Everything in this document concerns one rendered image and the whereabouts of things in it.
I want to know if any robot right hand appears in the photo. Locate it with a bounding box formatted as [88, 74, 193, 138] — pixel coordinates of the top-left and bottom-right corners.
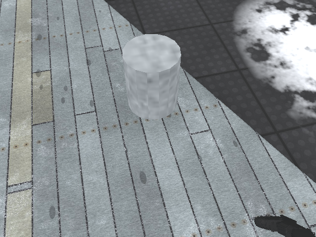
[254, 214, 316, 237]

